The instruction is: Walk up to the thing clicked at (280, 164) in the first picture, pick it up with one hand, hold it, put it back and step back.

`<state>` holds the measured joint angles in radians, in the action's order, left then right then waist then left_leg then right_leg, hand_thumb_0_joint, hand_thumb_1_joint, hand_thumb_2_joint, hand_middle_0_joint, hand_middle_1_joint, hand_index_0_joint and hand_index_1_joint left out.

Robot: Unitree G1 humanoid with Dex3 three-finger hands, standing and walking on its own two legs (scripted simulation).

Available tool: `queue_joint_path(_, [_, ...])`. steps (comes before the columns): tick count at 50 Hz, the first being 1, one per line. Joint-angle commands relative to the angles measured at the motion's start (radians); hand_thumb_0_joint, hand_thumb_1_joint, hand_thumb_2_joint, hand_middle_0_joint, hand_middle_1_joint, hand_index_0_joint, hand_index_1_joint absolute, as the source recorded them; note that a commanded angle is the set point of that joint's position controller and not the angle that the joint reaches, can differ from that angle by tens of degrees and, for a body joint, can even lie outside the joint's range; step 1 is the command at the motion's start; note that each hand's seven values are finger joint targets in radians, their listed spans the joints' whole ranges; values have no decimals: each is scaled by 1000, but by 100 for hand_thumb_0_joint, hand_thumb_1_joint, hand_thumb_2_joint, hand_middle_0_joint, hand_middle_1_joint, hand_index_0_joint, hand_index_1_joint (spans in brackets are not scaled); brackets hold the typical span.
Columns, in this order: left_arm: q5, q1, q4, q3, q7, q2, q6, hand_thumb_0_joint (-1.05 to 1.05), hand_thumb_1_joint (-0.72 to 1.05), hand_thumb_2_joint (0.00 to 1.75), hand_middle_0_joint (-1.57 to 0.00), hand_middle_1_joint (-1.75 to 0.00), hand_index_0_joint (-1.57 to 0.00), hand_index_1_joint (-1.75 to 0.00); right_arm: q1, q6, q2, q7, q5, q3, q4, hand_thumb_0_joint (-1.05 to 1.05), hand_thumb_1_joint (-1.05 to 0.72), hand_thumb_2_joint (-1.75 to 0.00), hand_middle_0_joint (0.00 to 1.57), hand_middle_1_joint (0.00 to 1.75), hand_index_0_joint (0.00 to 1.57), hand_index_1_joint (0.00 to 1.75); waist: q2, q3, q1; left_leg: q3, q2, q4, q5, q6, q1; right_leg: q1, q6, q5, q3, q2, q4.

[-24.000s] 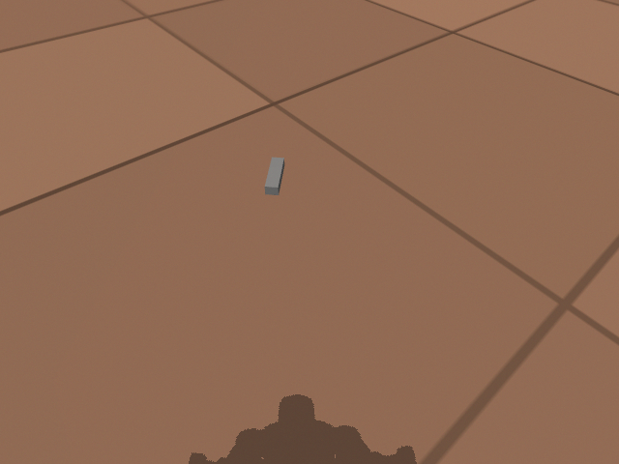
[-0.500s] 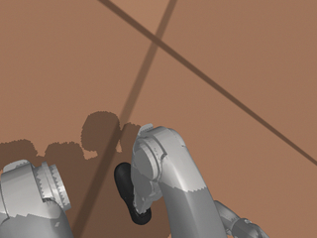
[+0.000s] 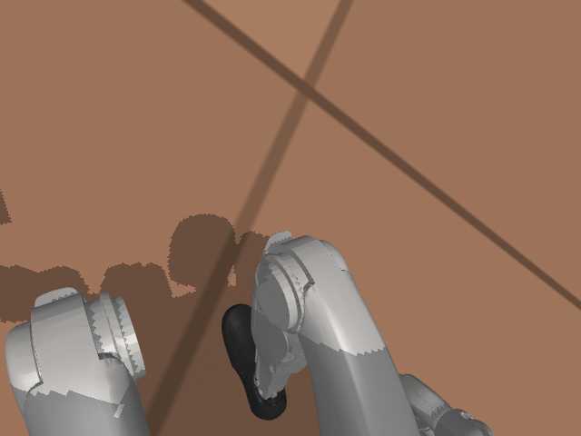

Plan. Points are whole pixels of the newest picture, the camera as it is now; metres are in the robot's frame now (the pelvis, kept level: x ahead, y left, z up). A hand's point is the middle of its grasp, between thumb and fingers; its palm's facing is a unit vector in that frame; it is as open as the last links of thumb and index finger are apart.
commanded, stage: settle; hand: left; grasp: from above
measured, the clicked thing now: out of the picture +0.41 +0.38 -0.27
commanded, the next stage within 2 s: lift in 0.56 s
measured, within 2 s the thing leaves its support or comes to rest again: neither
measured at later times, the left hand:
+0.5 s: hand out of the picture +0.40 +0.37 -0.15, palm faces -0.44 -0.13 -0.89, open 9.3 cm
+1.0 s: hand out of the picture +0.38 +0.37 -0.07, palm faces -0.46 -0.14 -0.88, open 9.2 cm
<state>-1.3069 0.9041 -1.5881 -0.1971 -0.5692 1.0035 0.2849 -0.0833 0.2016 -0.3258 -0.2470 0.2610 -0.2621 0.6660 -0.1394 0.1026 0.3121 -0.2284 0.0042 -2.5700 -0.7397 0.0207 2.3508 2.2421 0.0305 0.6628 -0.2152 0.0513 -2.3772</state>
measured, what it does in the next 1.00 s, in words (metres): rises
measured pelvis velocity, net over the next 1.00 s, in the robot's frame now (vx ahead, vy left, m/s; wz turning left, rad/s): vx -0.01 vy -0.01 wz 0.13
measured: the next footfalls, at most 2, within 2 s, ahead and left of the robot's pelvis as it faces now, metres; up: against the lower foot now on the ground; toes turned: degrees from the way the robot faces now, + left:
none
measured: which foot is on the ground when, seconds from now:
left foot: down 0.00-1.00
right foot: down 0.00-1.00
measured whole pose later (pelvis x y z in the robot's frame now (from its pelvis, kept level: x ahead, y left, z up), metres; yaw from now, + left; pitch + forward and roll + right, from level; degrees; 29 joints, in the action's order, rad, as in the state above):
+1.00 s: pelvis -0.01 -0.01 +0.07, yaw +7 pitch +35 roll -8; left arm -1.13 0.76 -1.09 -0.09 -0.15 0.75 0.22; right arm -0.19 0.00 -0.28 -0.14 0.07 -0.03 0.69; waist 0.02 -0.10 0.16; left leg -0.09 -0.01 -2.29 -0.67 0.03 2.23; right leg 2.16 0.02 0.65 -0.10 0.02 -2.19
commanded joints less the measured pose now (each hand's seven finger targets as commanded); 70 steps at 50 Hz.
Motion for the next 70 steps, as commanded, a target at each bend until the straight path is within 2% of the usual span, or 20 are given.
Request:
queue_joint_path(1, [33,223,265,-32,-10,260,-6,0,64,61,-101,-60,-103,-58,-177,-7,-325,9,-30,159,22,0,-91,-90,20,30,20,30,681,-720,-18,68,31,332,302,-38,-597,-279,-68,-269,-41,36,151])
queue_joint_path(2, [37,232,324,-35,-1,254,-9,0,63,60,-100,-60,-102,-58,-191,-13,-323,9,-39,173,23,0,-91,-90,20,30,20,30,693,-771,-33,76,29,331,324,-37,-615,-296,-70,-284,-32,34,156])
queue_joint_path(3, [56,247,366,26,20,164,-10,0,63,61,-99,-61,-101,-60,-165,-13,-303,6,-54,177,-1,0,-91,-90,20,30,20,30,695,-794,-38,83,24,339,322,-36,-621,-285,-73,-282,-27,33,160])
queue_joint_path(5, [72,247,333,64,46,117,-24,0,63,57,-98,-60,-100,-58,-192,-24,-296,5,-68,189,28,0,-91,-90,20,30,20,30,643,-745,-32,85,21,347,310,-28,-584,-251,-68,-277,-26,30,178])
queue_joint_path(6, [69,210,284,7,53,186,-35,0,62,58,-97,-61,-99,-58,-206,-30,-315,10,-75,203,34,0,-90,-90,20,30,20,30,612,-744,-39,82,18,351,313,-26,-576,-252,-68,-275,-23,26,177])
queue_joint_path(8, [66,212,291,18,83,153,-43,0,63,62,-98,-64,-100,-61,-224,-49,-304,14,-82,216,43,0,-90,-90,20,30,20,30,594,-759,-52,92,16,351,319,-21,-568,-262,-70,-279,-10,25,187])
queue_joint_path(10, [83,249,311,69,115,79,-44,0,68,62,-102,-64,-104,-61,-214,-58,-283,12,-95,213,21,0,-91,-90,20,30,20,30,539,-732,-41,104,10,355,272,-9,-523,-274,-69,-253,2,22,213])
queue_joint_path(12, [96,270,346,92,140,70,-41,0,69,64,-104,-65,-106,-63,-222,-69,-266,16,-106,206,30,0,-91,-90,20,30,20,30,511,-737,-60,118,0,369,239,-1,-492,-298,-68,-228,12,24,231])
queue_joint_path(14, [91,248,325,63,161,125,-37,0,72,66,-106,-65,-108,-63,-216,-80,-272,27,-113,213,20,0,-91,-90,20,30,20,30,466,-755,-75,125,-3,361,222,4,-479,-314,-66,-207,23,21,240])
queue_joint_path(21, [84,289,357,41,198,150,-8,0,70,66,-105,-64,-107,-63,-223,-119,-252,55,-123,213,23,0,-91,-90,20,30,20,30,420,-773,-89,154,-15,362,226,10,-458,-351,-71,-185,48,18,273])
queue_joint_path(32, [87,324,441,53,226,131,-2,0,77,71,-115,-68,-116,-67,-246,-153,-226,95,-136,233,24,0,-94,-91,20,30,20,30,473,-849,-106,154,-15,427,226,5,-553,-332,-74,-189,48,10,282])
queue_joint_path(33, [90,311,429,56,232,123,-7,0,69,73,-107,-61,-108,-61,-252,-155,-233,97,-139,240,21,0,-89,-89,20,30,20,30,484,-837,-104,148,-17,437,220,3,-558,-316,-78,-181,44,8,283])
queue_joint_path(36, [106,288,459,59,256,110,-21,0,72,64,-109,-65,-111,-63,-268,-158,-231,102,-147,254,22,0,-94,-91,20,30,20,30,485,-839,-112,149,-17,461,236,2,-591,-326,-76,-199,46,1,299])
queue_joint_path(40, [146,257,575,35,299,117,-45,0,70,74,-106,-66,-107,-65,-280,-170,-222,108,-169,282,11,0,-92,-91,20,30,20,30,520,-943,-151,154,-18,512,271,1,-667,-369,-76,-223,61,-2,321])
queue_joint_path(50, [221,128,751,59,408,34,-63,0,72,76,-110,-64,-110,-63,-282,-200,-186,128,-211,324,-21,0,-92,-91,20,30,20,30,404,-933,-176,178,-18,605,232,23,-694,-474,-68,-197,106,-5,454])
queue_joint_path(57, [257,38,867,75,440,-10,-75,0,73,71,-107,-64,-109,-63,-258,-207,-178,156,-238,335,-56,0,-91,-90,20,30,20,30,399,-902,-192,142,-8,749,170,18,-776,-524,-66,-163,108,-3,527])
queue_joint_path(59, [270,1,899,56,445,0,-86,0,72,69,-106,-64,-108,-62,-245,-210,-179,167,-248,339,-63,0,-91,-90,20,30,20,30,385,-905,-209,134,-6,794,138,20,-814,-551,-65,-141,109,-3,558])
queue_joint_path(61, [284,-19,949,83,454,-43,-96,0,71,69,-105,-64,-107,-63,-239,-210,-170,177,-254,342,-76,0,-91,-90,20,30,20,30,401,-904,-200,138,-6,832,144,17,-851,-588,-64,-148,114,-4,592])
queue_joint_path(65, [300,-65,1039,82,465,-52,-130,0,73,69,-105,-66,-107,-63,-225,-213,-159,199,-267,344,-84,0,-91,-90,20,30,20,30,374,-940,-214,139,-4,898,196,15,-956,-690,-61,-185,124,-2,666])
queue_joint_path(70, [312,-143,1087,99,479,-91,-164,0,72,68,-106,-62,-108,-60,-199,-213,-142,229,-280,341,-86,0,-90,-90,20,30,20,30,359,-887,-228,139,3,1012,195,11,-1069,-783,-58,-180,134,0,773])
